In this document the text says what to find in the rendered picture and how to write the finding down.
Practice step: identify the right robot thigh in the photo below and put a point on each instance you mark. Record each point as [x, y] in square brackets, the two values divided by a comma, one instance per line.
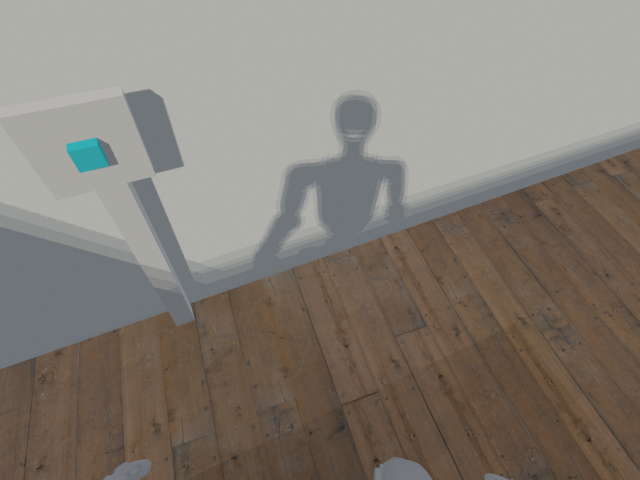
[400, 469]

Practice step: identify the panel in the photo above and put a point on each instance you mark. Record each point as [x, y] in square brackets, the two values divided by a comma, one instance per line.
[41, 129]

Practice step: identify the robot left hand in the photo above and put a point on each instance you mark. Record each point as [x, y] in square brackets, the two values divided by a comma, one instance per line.
[131, 471]

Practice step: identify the button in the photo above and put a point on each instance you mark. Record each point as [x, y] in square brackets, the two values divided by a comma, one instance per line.
[87, 155]

